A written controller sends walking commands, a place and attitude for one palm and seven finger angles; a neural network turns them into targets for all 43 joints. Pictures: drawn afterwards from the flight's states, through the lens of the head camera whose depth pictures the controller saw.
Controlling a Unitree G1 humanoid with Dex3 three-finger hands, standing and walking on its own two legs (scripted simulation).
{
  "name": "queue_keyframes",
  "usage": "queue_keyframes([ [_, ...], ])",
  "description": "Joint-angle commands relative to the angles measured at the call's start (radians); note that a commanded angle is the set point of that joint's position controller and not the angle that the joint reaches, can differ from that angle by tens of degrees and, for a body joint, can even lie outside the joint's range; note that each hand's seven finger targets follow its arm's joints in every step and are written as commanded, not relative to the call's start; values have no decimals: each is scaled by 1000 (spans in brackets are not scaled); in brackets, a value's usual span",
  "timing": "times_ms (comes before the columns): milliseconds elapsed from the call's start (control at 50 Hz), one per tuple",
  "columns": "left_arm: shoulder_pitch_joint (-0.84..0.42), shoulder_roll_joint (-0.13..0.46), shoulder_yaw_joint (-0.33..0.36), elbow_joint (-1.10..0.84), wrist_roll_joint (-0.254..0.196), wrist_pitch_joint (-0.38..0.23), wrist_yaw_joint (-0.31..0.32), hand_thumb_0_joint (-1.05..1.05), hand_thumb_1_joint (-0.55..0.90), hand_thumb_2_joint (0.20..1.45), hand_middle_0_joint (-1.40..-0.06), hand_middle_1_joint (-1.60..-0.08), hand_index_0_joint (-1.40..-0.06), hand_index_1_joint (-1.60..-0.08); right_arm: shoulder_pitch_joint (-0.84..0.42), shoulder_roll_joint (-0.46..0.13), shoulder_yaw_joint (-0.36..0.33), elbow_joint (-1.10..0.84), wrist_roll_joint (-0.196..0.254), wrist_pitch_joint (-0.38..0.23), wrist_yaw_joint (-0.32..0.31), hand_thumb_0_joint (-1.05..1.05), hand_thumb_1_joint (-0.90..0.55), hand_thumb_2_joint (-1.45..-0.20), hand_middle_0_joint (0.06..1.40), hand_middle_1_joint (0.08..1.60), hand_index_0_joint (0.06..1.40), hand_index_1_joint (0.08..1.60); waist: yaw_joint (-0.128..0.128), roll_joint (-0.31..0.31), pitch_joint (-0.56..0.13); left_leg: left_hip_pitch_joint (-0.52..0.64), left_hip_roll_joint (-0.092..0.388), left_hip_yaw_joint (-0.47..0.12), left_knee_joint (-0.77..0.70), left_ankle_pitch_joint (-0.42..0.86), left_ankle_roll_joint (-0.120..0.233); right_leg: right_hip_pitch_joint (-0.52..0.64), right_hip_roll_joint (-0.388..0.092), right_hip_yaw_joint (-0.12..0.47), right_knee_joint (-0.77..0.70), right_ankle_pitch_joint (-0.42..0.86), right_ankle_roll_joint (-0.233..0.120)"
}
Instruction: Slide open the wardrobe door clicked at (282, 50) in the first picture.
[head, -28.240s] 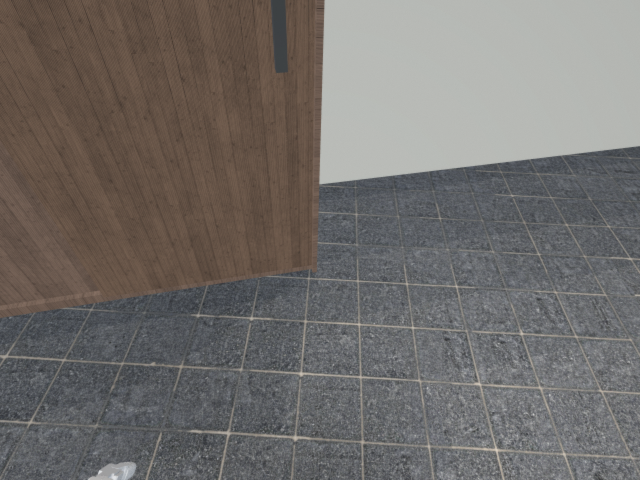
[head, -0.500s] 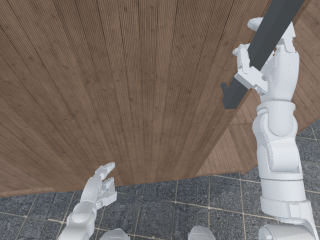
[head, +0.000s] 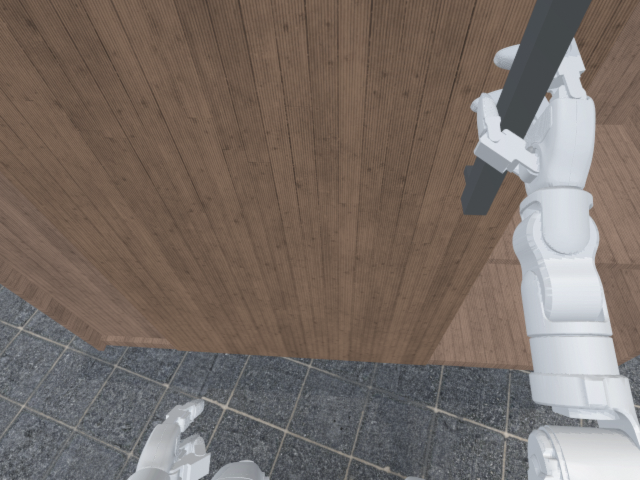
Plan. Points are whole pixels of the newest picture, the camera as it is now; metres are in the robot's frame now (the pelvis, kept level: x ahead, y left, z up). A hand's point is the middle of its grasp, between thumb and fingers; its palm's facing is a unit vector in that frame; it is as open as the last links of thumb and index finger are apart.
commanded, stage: step sideways, sliding the door along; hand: right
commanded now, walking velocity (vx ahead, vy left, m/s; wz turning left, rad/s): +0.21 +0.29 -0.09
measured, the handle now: (511, 93) +0.44 -0.19 +0.23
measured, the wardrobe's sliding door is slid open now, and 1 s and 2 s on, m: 0.48 0.68 0.68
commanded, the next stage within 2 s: stop walking and hold the door there in 1.08 s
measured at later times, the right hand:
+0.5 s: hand (389, 129) +0.41 -0.07 +0.22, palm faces +0.22 +0.98 -0.02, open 6.3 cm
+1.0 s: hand (285, 127) +0.42 +0.04 +0.22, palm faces +0.31 +0.95 -0.04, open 6.6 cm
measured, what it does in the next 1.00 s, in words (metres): steps to the left: left foot, then right foot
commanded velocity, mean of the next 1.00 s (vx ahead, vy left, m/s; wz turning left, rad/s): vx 0.02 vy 0.29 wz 0.04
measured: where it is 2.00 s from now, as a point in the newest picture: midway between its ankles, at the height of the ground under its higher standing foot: outside the picture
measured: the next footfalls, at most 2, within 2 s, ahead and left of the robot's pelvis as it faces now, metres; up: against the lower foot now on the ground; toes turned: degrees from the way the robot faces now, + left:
left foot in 0.06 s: +0.04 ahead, +0.21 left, +0.00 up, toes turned +3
right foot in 0.28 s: +0.06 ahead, +0.00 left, +0.00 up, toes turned -16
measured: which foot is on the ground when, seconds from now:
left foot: up 0.00-0.04, down 0.06-0.28, up 0.30-0.70, down 0.72-0.92, up 0.94-1.00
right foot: down 0.00-0.06, up 0.08-0.26, down 0.28-0.72, up 0.74-0.90, down 0.92-1.00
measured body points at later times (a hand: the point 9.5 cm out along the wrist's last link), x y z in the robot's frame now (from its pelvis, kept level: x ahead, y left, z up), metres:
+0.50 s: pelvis +0.00 +0.13 +0.00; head +0.06 +0.08 +0.44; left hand +0.20 +0.34 -0.09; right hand +0.39 -0.12 +0.22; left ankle +0.05 +0.32 -0.63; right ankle +0.02 +0.01 -0.74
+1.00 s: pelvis +0.05 +0.26 -0.01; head +0.11 +0.21 +0.43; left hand +0.30 +0.45 -0.09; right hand +0.40 -0.01 +0.22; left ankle +0.09 +0.41 -0.67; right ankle +0.05 +0.16 -0.74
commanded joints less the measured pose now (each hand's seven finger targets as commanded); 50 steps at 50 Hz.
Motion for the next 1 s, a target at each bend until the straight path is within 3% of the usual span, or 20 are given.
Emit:
queue_keyframes([
  [0, -127, 188, 49, -149, -26, -63, 16, 0, 900, 900, -200, -300, -200, -300, -504, -133, -25, -222, -19, -91, 24, 0, -900, -900, 450, 1400, 450, 1400, 34, -223, -454, 233, -55, 98, -303, 138, 9, 130, 4, 35, 84, 251, -135],
  [40, -139, 127, 30, -155, -37, -65, 26, 0, 900, 900, -200, -300, -200, -300, -522, -201, -39, -201, -31, -79, 11, 0, -900, -900, 450, 1400, 450, 1400, 22, 263, -434, 380, 210, -175, -420, 425, 133, -208, 193, -6, 445, -343, -82],
  [60, -187, 126, 28, -165, -26, -63, 39, 0, 900, 900, -200, -300, -200, -300, -524, -239, -66, -215, -29, -70, -3, 0, -900, -900, 450, 1400, 450, 1400, -17, 382, -417, 372, 326, -294, -414, 541, 203, -339, 250, 56, 673, -494, -84],
  [100, -175, 155, 32, -130, -22, -69, 58, 0, 900, 900, -200, -300, -200, -300, -604, -179, -27, -298, -22, -66, -17, 0, -900, -900, 450, 1400, 450, 1400, -1, 404, -439, 419, 289, -245, -335, 543, 233, -357, 210, 126, 716, -424, -95],
  [220, -97, 165, 28, -93, -4, -25, 74, 0, 900, 900, -200, -300, -200, -300, -626, -88, 6, -258, -18, -69, -26, 0, -900, -900, 450, 1400, 450, 1400, 61, 210, -496, 255, 129, 50, -128, 493, 165, 141, 242, -51, -18, 11, -90],
  [240, -85, 200, 50, -96, -3, -27, 77, 0, 900, 900, -200, -300, -200, -300, -617, -89, 7, -251, -13, -75, -20, 0, -900, -900, 450, 1400, 450, 1400, 85, 42, -512, 6, 99, 70, 45, 339, 118, 417, 153, 44, -94, 134, -115],
  [260, -76, 239, 64, -108, 4, -32, 72, 0, 900, 900, -200, -300, -200, -300, -645, -5, 76, -251, 2, -83, -7, 0, -900, -900, 450, 1400, 450, 1400, 81, -264, -545, -312, -24, 61, 291, -103, 55, 636, -148, 486, -130, 374, -229],
  [280, -98, 191, 45, -110, -8, -45, 56, 0, 900, 900, -200, -300, -200, -300, -702, 34, 117, -229, 6, -82, -5, 0, -900, -900, 450, 1400, 450, 1400, 78, -238, -548, -346, -33, -83, 498, -182, 57, 618, -304, 671, -166, 429, -306],
  [300, -136, 179, 39, -117, -21, -44, 41, 0, 900, 900, -200, -300, -200, -300, -729, 30, 125, -199, 6, -78, 3, 0, -900, -900, 450, 1400, 450, 1400, 63, -118, -462, -345, 2, -148, 569, -105, 53, 496, -307, 572, -183, 380, -334],
  [440, -108, 199, 69, -104, -9, -43, 27, 0, 900, 900, -200, -300, -200, -300, -718, 48, 166, -251, -25, -44, 37, 0, -900, -900, 450, 1400, 450, 1400, 64, -166, -398, -277, 37, 3, 388, 104, -2, 337, -104, 108, -148, 397, -204],
  [620, -137, 171, 54, -167, -29, -93, 17, 0, 900, 900, -200, -300, -200, -300, -658, 132, 243, -261, -3, -64, 57, 0, -900, -900, 450, 1400, 450, 1400, 56, -290, -455, 86, -38, 107, -105, 100, -9, 277, -66, 45, 0, 447, -160],
  [660, -143, 156, 44, -168, -41, -100, 18, 0, 900, 900, -200, -300, -200, -300, -616, 109, 235, -277, -8, -64, 46, 0, -900, -900, 450, 1400, 450, 1400, 43, -190, -470, 223, -26, 89, -268, 274, -1, 210, 6, 60, 122, 334, -122],
  [700, -173, 92, 32, -181, -47, -103, 33, 0, 900, 900, -200, -300, -200, -300, -573, 6, 190, -321, -31, -62, 27, 0, -900, -900, 450, 1400, 450, 1400, 25, 329, -471, 398, 256, -188, -318, 893, 111, -124, 209, 31, 445, -332, -63],
  [740, -190, 99, 24, -153, -27, -110, 57, 0, 900, 900, -200, -300, -200, -300, -487, -15, 172, -372, -32, -52, 9, 0, -900, -900, 450, 1400, 450, 1400, 10, 256, -433, 385, 339, -226, -276, 1237, 169, -230, 265, 122, 654, -501, -69],
  [760, -166, 115, 41, -158, -34, -111, 58, 0, 900, 900, -200, -300, -200, -300, -485, -3, 189, -474, -17, -65, 14, 0, -900, -900, 450, 1400, 450, 1400, 15, 451, -485, 506, 325, -248, -213, 1275, 191, -258, 247, 138, 644, -500, -69],
  [800, -186, 112, 33, -147, -32, -101, 64, 0, 900, 900, -200, -300, -200, -300, -504, 71, 220, -525, -14, -87, 7, 0, -900, -900, 450, 1400, 450, 1400, 40, 450, -486, 562, 283, -145, -145, 1292, 205, -235, 230, 111, 399, -430, -75],
  [860, -177, 121, 46, -153, -22, -58, 60, 0, 900, 900, -200, -300, -200, -300, -497, 91, 241, -538, -15, -127, 17, 0, -900, -900, 450, 1400, 450, 1400, 91, 212, -523, 285, 128, 40, 60, 924, 84, 227, 166, 22, -156, 291, -72],
  [900, -147, 203, 97, -182, -16, -58, 23, 0, 900, 900, -200, -300, -200, -300, -509, 119, 230, -530, -11, -131, 32, 0, -900, -900, 450, 1400, 450, 1400, 61, -151, -636, -222, -2, -41, 381, -265, 22, 659, -289, 451, -15, 1319, -290],
  [920, -158, 204, 98, -180, -21, -71, -14, 0, 900, 900, -200, -300, -200, -300, -526, 128, 206, -439, -29, -122, 34, 0, -900, -900, 450, 1400, 450, 1400, 60, -36, -629, -240, 1, -129, 493, -253, 42, 633, -294, 355, 19, 1161, -323],
  [980, -163, 184, 83, -186, -17, -100, -38, 0, 900, 900, -200, -300, -200, -300, -620, 226, 328, -513, -37, -119, 49, 0, -900, -900, 450, 1400, 450, 1400, 79, -165, -472, -293, 32, -108, 485, -139, 17, 480, -216, 232, -43, 876, -263],
])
